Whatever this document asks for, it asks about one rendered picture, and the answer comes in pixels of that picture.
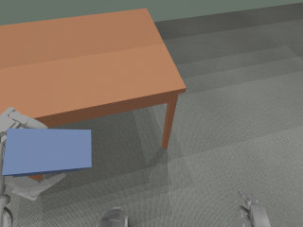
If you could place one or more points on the sponge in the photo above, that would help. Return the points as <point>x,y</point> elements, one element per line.
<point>30,152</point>

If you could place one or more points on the left robot forearm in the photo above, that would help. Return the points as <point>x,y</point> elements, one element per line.
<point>6,217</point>

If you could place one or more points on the left robot thigh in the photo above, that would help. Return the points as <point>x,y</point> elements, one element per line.
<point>114,218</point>

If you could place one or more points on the robot left hand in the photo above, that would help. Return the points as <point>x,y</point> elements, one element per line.
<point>26,187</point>

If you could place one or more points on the table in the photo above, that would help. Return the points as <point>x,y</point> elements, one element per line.
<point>66,70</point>

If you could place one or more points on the robot right hand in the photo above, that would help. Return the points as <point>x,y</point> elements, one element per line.
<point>255,216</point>

